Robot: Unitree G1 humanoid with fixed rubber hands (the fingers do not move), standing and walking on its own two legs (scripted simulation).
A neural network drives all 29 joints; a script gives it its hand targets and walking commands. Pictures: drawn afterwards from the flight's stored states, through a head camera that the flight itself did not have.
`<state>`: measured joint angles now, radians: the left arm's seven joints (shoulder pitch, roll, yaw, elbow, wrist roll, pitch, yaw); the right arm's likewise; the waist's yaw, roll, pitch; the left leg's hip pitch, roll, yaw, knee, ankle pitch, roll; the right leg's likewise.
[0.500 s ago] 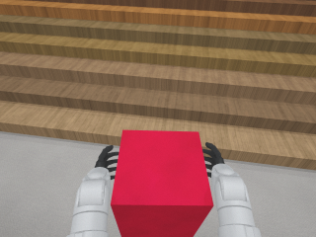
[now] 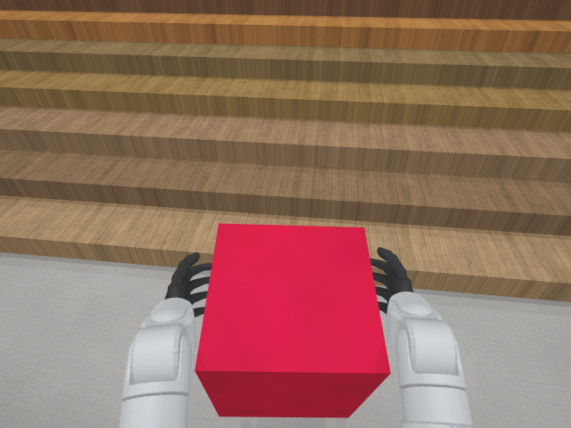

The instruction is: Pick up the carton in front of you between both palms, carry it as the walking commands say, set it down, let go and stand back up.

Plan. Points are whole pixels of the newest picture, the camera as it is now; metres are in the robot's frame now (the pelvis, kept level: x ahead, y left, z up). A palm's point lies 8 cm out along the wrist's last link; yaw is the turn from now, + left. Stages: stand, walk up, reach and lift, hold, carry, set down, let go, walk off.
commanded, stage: carry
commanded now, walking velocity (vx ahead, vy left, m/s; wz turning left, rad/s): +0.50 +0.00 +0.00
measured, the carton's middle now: (287, 327) +0.29 +0.01 +0.00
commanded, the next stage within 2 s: none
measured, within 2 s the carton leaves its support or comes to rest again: neither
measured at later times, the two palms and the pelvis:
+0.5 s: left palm (194, 217) +0.45 +0.16 +0.08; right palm (372, 222) +0.44 -0.14 +0.09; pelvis +0.22 +0.02 +0.01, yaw -2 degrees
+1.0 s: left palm (236, 100) +0.82 +0.12 +0.14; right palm (362, 98) +0.83 -0.19 +0.14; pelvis +0.53 -0.04 +0.01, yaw +0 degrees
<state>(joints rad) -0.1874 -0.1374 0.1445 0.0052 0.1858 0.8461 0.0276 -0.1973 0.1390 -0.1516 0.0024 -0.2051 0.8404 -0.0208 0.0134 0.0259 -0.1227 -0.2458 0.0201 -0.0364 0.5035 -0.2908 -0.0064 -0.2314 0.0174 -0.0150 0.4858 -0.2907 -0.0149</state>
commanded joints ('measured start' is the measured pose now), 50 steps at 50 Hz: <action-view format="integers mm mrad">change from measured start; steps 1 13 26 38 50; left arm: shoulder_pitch -518 -156 -56 -143 -576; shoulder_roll -902 -722 -646 -456 -480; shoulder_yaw -693 -690 -556 -595 -515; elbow -171 -577 -554 -732 -430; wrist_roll -324 -357 -304 -408 -378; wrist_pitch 18 257 249 284 277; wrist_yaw -194 13 174 164 177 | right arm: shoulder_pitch -507 -113 -81 -162 -527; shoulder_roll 903 753 620 436 469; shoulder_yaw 706 683 601 647 481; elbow -188 -531 -598 -773 -397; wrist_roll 320 361 381 423 324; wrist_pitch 39 270 262 304 297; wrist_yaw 174 -25 -158 -165 -203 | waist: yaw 9 0 -31 36 35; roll -261 -137 66 -277 -117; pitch -104 -183 -73 -257 -117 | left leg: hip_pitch -367 93 202 -488 -506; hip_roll -14 -56 247 -4 92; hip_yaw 118 275 46 68 127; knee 226 -133 -391 848 322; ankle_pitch -215 118 114 -164 201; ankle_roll -3 11 137 27 40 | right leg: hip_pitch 241 49 -421 458 215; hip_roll -303 -205 -117 -444 -270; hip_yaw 429 26 -127 554 -13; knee -339 -62 222 -259 -286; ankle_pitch -388 213 141 -105 194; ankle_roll -113 -75 35 -222 -167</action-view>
